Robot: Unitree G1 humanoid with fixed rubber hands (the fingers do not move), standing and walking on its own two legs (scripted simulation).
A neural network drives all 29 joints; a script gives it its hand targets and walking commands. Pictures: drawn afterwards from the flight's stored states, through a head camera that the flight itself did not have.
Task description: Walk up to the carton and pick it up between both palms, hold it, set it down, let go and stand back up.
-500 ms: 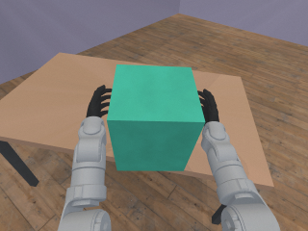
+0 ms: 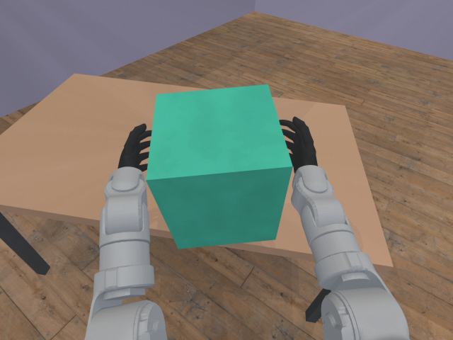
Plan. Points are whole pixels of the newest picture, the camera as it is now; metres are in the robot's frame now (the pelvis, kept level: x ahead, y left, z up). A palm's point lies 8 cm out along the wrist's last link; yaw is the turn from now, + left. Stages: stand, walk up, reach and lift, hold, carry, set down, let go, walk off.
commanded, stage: reach and lift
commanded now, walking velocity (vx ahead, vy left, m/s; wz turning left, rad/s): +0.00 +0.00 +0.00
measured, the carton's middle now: (220, 172) +0.41 +0.00 +0.09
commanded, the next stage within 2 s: hold in 0.26 s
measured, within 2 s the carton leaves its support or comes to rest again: neither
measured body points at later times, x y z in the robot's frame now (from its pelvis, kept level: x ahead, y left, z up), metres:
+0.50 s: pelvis +0.01 +0.02 +0.00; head -0.01 +0.04 +0.45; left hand +0.38 +0.16 +0.15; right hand +0.38 -0.14 +0.16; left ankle +0.00 +0.13 -0.75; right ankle +0.04 -0.11 -0.75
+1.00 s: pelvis -0.02 -0.01 +0.00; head -0.05 +0.02 +0.45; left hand +0.36 +0.17 +0.18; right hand +0.37 -0.13 +0.18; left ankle +0.00 +0.13 -0.75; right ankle +0.04 -0.11 -0.75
